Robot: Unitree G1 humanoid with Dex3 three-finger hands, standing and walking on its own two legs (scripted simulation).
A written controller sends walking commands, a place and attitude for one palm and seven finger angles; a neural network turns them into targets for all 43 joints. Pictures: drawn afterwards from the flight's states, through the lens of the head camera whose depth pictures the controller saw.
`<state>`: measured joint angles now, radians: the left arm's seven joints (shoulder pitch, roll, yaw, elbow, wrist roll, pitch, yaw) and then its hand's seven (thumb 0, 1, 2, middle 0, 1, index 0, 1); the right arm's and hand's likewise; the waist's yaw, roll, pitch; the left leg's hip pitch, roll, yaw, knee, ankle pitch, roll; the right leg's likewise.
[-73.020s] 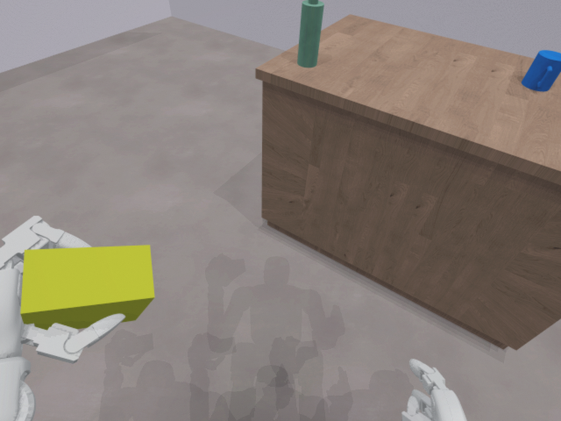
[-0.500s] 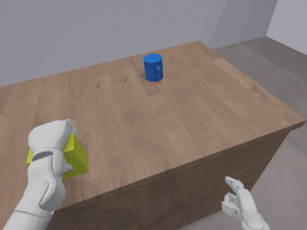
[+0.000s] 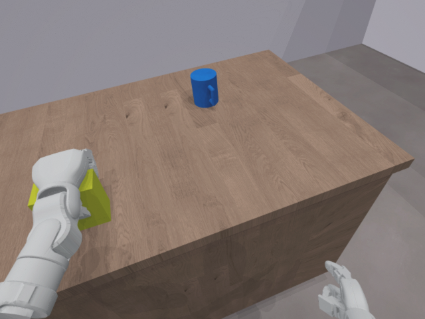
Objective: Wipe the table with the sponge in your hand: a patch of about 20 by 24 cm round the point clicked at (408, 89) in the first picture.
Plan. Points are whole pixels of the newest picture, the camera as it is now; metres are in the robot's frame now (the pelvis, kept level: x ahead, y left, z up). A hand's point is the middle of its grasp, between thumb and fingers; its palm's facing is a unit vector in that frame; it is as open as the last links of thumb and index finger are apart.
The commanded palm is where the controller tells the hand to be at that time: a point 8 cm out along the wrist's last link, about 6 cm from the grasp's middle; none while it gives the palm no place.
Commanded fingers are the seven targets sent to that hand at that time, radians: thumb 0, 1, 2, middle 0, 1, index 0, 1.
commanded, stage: wipe forward along the first lane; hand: left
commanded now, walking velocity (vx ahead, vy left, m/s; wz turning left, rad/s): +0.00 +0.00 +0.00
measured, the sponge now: (77, 208) +0.29 +0.33 +0.05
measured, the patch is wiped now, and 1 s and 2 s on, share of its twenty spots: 0.15 0.40 0.60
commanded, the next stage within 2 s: slide across to the middle lane in 0.74 s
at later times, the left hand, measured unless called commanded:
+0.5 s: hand (72, 169) +0.35 +0.35 +0.10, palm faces -0.06 +0.00 -1.00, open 9.9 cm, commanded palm +0.34 +0.35 +0.14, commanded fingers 0.00 0.10 1.30 -1.20 -1.60 -1.20 -1.60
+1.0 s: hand (73, 152) +0.40 +0.37 +0.10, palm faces -0.07 +0.02 -1.00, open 10.0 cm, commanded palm +0.38 +0.35 +0.15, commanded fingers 0.00 0.10 1.30 -1.20 -1.60 -1.20 -1.60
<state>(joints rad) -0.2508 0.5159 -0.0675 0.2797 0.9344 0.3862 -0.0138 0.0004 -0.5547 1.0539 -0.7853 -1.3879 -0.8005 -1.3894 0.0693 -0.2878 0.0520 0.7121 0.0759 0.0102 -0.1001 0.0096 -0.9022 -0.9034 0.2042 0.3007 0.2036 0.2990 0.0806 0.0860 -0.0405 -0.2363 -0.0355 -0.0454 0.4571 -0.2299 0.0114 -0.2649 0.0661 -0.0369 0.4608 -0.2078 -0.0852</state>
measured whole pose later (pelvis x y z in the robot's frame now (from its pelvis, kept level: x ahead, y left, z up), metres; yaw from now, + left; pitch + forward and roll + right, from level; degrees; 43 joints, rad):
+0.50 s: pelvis +0.00 +0.01 +0.00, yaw -1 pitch +4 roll +0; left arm -0.44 0.59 0.02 0.61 0.94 0.21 0.01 0.00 -0.56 1.06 -0.79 -1.39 -0.80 -1.39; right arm 0.18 -0.31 0.01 0.73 0.09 0.04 -0.09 0.01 -0.90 -0.90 0.20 0.30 0.20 0.30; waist 0.03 0.08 -0.06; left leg -0.33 -0.04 -0.03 0.49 -0.24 0.02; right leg -0.35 0.07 -0.03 0.47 -0.20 -0.07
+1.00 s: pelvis +0.02 +0.05 +0.00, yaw +0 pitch +7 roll -1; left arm -0.60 0.58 -0.04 0.73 0.98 0.19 0.03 0.01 -0.57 1.06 -0.79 -1.39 -0.80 -1.40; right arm 0.21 -0.30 0.01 0.72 0.09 0.05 -0.08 0.01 -0.90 -0.90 0.20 0.30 0.20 0.30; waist 0.03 0.07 -0.08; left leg -0.35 -0.07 -0.03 0.46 -0.23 0.07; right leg -0.35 0.03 -0.02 0.41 -0.19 -0.03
